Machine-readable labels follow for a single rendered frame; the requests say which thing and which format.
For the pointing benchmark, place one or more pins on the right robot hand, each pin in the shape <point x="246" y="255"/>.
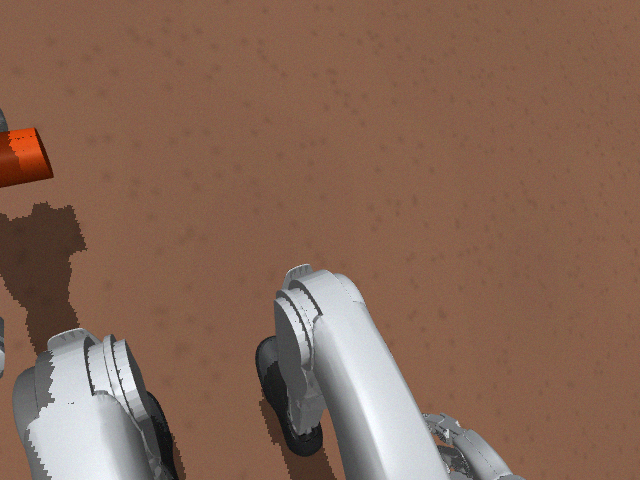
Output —
<point x="472" y="457"/>

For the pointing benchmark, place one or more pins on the right robot foot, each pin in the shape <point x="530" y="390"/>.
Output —
<point x="275" y="391"/>

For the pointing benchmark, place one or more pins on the can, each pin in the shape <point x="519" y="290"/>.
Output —
<point x="23" y="158"/>

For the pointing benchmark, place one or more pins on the left robot foot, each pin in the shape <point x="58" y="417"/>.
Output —
<point x="164" y="438"/>

